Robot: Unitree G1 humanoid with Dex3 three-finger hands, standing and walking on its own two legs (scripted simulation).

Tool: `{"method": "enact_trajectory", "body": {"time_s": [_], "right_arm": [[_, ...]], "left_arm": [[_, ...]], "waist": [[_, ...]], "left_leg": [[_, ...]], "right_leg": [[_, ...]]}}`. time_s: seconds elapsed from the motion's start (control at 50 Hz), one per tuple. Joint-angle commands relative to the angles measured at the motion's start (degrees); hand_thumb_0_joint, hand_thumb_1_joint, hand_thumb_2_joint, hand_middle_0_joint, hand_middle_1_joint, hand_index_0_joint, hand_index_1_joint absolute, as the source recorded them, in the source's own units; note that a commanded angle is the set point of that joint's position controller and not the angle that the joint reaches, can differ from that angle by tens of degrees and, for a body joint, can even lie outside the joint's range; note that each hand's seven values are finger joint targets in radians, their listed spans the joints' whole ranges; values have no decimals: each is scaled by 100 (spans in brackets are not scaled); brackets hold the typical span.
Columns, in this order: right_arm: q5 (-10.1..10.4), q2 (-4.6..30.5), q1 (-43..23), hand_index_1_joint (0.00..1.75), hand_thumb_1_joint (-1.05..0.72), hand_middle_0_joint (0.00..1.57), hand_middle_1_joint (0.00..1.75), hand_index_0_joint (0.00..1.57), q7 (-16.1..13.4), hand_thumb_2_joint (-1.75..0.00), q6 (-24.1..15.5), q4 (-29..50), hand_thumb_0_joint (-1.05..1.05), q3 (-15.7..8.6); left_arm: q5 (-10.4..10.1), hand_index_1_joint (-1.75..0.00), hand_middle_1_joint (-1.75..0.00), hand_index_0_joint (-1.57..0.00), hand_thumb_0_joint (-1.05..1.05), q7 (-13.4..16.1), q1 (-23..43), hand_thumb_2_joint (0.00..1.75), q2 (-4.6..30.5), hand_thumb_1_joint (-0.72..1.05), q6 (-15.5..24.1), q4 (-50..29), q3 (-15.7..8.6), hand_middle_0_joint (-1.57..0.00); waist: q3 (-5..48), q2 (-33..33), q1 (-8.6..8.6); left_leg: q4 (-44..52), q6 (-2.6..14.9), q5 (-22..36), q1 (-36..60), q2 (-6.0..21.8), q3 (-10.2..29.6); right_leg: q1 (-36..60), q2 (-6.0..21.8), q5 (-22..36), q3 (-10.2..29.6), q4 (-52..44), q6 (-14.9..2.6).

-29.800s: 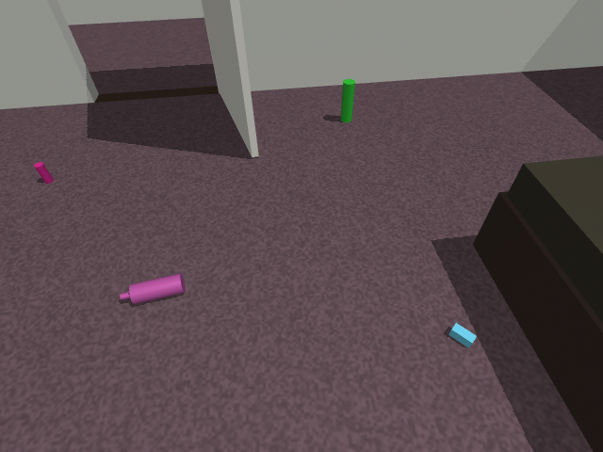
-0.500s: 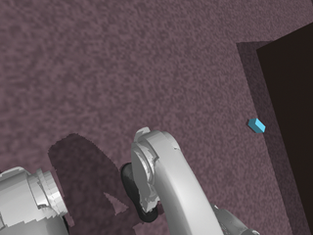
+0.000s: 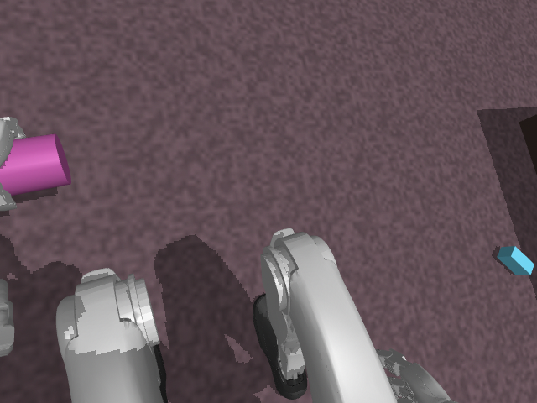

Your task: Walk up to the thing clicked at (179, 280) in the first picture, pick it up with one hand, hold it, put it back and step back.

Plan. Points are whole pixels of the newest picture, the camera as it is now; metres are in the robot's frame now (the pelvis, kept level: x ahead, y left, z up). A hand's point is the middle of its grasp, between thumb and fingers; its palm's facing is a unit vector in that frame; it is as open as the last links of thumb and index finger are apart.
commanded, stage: settle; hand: left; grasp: from above
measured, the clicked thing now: out of the picture +0.47 +0.35 -0.19
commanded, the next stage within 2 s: lift in 0.10 s
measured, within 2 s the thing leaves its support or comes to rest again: neither
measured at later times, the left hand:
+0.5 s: hand out of the picture +0.44 +0.32 -0.11, palm faces -0.47 -0.11 -0.87, open 10.5 cm
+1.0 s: hand out of the picture +0.37 +0.32 +0.07, palm faces -0.44 -0.13 -0.89, open 10.5 cm
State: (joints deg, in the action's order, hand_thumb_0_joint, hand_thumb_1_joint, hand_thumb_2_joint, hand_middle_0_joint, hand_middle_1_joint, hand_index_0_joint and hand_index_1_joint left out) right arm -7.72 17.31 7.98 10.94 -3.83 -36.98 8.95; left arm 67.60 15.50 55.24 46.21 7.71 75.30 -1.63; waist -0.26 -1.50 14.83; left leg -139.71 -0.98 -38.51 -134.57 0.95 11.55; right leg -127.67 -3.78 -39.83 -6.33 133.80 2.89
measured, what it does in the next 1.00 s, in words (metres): rises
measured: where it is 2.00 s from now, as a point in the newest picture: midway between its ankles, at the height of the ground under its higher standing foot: (222, 385)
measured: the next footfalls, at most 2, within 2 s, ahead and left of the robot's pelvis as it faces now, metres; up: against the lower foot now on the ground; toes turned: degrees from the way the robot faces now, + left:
none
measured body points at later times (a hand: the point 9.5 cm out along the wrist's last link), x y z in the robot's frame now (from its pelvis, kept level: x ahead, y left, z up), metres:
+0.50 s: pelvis -0.01 +0.00 +0.03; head +0.22 +0.07 +0.41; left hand +0.47 +0.32 -0.06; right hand +0.05 -0.27 -0.07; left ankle +0.07 +0.13 -0.29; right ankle +0.10 -0.12 -0.29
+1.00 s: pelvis -0.01 +0.00 +0.16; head +0.16 +0.06 +0.58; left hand +0.39 +0.32 +0.12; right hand +0.14 -0.25 +0.04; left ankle +0.07 +0.13 -0.29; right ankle +0.10 -0.12 -0.29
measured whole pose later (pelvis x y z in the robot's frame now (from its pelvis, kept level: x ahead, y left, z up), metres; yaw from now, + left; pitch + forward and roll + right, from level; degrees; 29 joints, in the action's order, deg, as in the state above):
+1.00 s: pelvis -0.01 +0.00 +0.16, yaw +7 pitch +31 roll -6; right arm 0.2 14.3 9.1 1.0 2.9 -36.7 0.3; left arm 57.6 1.6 31.4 34.6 3.5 43.4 3.1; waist 10.1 2.0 6.5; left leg -109.2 -0.1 -34.8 -105.8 1.6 5.2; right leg -101.2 -1.7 -36.4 -2.1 106.3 2.1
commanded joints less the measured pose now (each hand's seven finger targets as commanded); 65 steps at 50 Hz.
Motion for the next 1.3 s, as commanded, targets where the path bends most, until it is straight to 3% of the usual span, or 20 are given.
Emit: {"method": "enact_trajectory", "body": {"time_s": [0.0, 0.14, 0.2, 0.22, 0.26, 0.28, 0.36, 0.48, 0.5, 0.56, 0.76, 0.78, 0.82, 0.86, 0.9, 0.92, 1.04, 1.08, 1.22, 1.28], "right_arm": [[66, 1540, 1317, 30, -90, 20, 30, 20, -197, -90, 191, 19, 0, -532], [83, 1468, 1299, 30, -90, 20, 30, 20, -404, -90, 353, 74, 0, -570], [111, 1392, 1301, 30, -93, 20, 30, 20, -446, -91, 402, 71, 0, -589], [125, 1413, 1335, 30, -88, 20, 30, 20, -458, -89, 413, 57, 0, -613], [156, 1420, 1357, 30, -91, 20, 30, 20, -485, -90, 445, 65, 0, -659], [163, 1461, 1359, 30, -91, 20, 30, 20, -507, -90, 462, 79, 0, -714], [234, 1397, 1448, 30, -91, 20, 30, 20, -545, -90, 511, 104, 0, -804], [379, 1311, 1459, 30, -90, 20, 30, 20, -635, -90, 597, 146, 0, -988], [407, 1233, 1456, 30, -90, 20, 30, 20, -635, -90, 603, 153, 0, -1005], [489, 1146, 1431, 30, -90, 20, 30, 20, -679, -90, 618, 169, 0, -1082], [703, 1046, 1121, 30, -90, 20, 30, 20, -898, -90, 617, 340, 0, -1218], [716, 1018, 1110, 30, -90, 20, 30, 20, -924, -90, 614, 316, 0, -1231], [755, 992, 1070, 30, -89, 20, 30, 20, -976, -90, 610, 355, 0, -1254], [785, 956, 1007, 30, -89, 20, 30, 20, -1017, -90, 600, 331, 0, -1274], [804, 907, 966, 30, -89, 20, 30, 20, -1060, -90, 601, 330, 0, -1287], [816, 899, 935, 30, -89, 20, 30, 20, -1086, -90, 599, 316, 0, -1287], [883, 727, 727, 30, -89, 20, 30, 20, -1229, -90, 537, 305, 0, -1297], [911, 688, 682, 30, -89, 20, 30, 20, -1272, -90, 507, 284, 0, -1291], [969, 572, 646, 30, -89, 20, 30, 20, -1405, -90, 339, 103, 0, -1287], [995, 543, 653, 30, -90, 20, 30, 20, -1441, -90, 259, 96, 0, -1295]], "left_arm": [[-44, -73, -74, -111, 0, 140, 2167, 84, 1574, 77, 40, -1169, -304, -109], [-7, -75, -76, -109, 0, -1, 2244, 88, 1585, 76, 75, -1065, -307, -107], [-29, -74, -77, -106, 0, -93, 2008, 76, 1600, 69, 52, -1073, -320, -103], [-55, -69, -71, -98, 0, -150, 1991, 79, 1530, 63, 31, -1098, -271, -95], [-87, -75, -79, -104, 0, -248, 2025, 75, 1560, 71, 4, -1266, -285, -99], [-160, -73, -78, -105, 0, -295, 1923, 73, 1533, 73, -20, -1229, -312, -101], [-353, -74, -79, -104, 0, -501, 1806, 76, 1431, 72, -75, -1736, -331, -99], [-474, -72, -76, -104, 0, -699, 1506, 77, 1452, 71, -64, -2537, -452, -100], [-536, -72, -77, -104, 0, -736, 1527, 77, 1363, 72, -50, -2759, -399, -100], [-630, -73, -78, -104, 0, -800, 1229, 76, 1220, 73, -64, -2910, -339, -100], [-956, -71, -75, -102, 0, -1049, 332, 75, 727, 71, -215, -3589, -141, -99], [-994, -71, -74, -102, 0, -1078, 273, 75, 535, 71, -238, -3727, -47, -99], [-1015, -71, -75, -103, 0, -1094, 225, 75, 650, 72, -295, -4073, -122, -99], [-1041, -70, -74, -103, 0, -1115, -110, 74, 437, 72, -348, -4219, -50, -99], [-1037, -68, -71, -104, 0, -1129, -331, 74, 340, 73, -406, -4300, -21, -101], [-1061, -68, -71, -104, 0, -1114, -443, 75, 469, 72, -421, -4460, -163, -101], [-1130, -69, -71, -104, 0, -1083, -1021, 76, 76, 71, -539, -4805, 12, -101], [-1125, -68, -69, -104, 0, -1043, -1220, 78, 124, 70, -565, -4959, -68, -102], [-1100, -73, -75, -103, 0, -919, -1476, 82, -369, 70, -618, -4528, 222, -101], [-1045, -74, -76, -102, 0, -879, -1583, 83, -530, 70, -601, -4418, 353, -100]], "waist": [[4182, 2223, 116], [4092, 2061, 88], [4299, 2148, -70], [4258, 2152, -33], [4367, 2219, -59], [4236, 2077, -87], [4573, 2175, -194], [4829, 2037, -421], [5066, 2098, -440], [5076, 1917, -509], [4561, 1678, -689], [4533, 1704, -686], [4811, 1642, -758], [4767, 1663, -800], [4556, 1597, -793], [4551, 1540, -852], [4249, 1360, -897], [4230, 1222, -933], [3309, 880, -883], [3113, 867, -947]], "left_leg": [[1392, 162, 1320, 3044, 9, -671], [1539, 198, 941, 2986, -28, -732], [1690, 187, 1025, 3136, -31, -765], [1727, 185, 1079, 3208, -35, -778], [1849, 181, 1133, 3339, -43, -773], [1845, 191, 1075, 3314, -50, -800], [2034, 193, 1114, 3653, -55, -831], [2335, 238, 1045, 3889, -90, -915], [2416, 246, 1100, 4011, -82, -937], [2658, 279, 1004, 4115, -81, -949], [3937, 285, 253, 4861, -1, -683], [4054, 274, 329, 5008, 18, -684], [4212, 269, 519, 5382, 16, -689], [4476, 242, 782, 5736, 30, -641], [4693, 237, 832, 5937, 36, -667], [4818, 243, 848, 6017, 27, -681], [5636, 231, 759, 6829, 14, -822], [5888, 231, 842, 7103, -9, -860], [6792, 213, 969, 7808, -3, -927], [7241, 187, 971, 8174, -22, -924]], "right_leg": [[2117, -128, 1595, -404, -1423, -523], [1963, -108, 1163, -326, -1590, -542], [2156, -99, 1217, -267, -1589, -535], [2133, -84, 1283, -293, -1625, -537], [2149, -75, 1360, -306, -1636, -541], [2063, -60, 1271, -294, -1746, -552], [2237, -27, 1302, -247, -1872, -542], [2447, 26, 1204, -111, -2217, -547], [2652, 29, 1291, -45, -2262, -519], [2781, 28, 1232, 22, -2454, -497], [3172, 45, 789, 18, -3194, -470], [3252, 55, 890, 21, -3278, -463], [3565, 46, 1022, 50, -3480, -461], [3750, 75, 1212, 46, -3622, -452], [3918, 75, 1212, 76, -3900, -446], [4120, 91, 1224, 101, -4035, -438], [5080, 78, 1129, 257, -5024, -413], [5488, 92, 1155, 314, -5373, -410], [6422, 93, 1207, 472, -6427, -400], [6803, 90, 1183, 519, -6848, -410]]}}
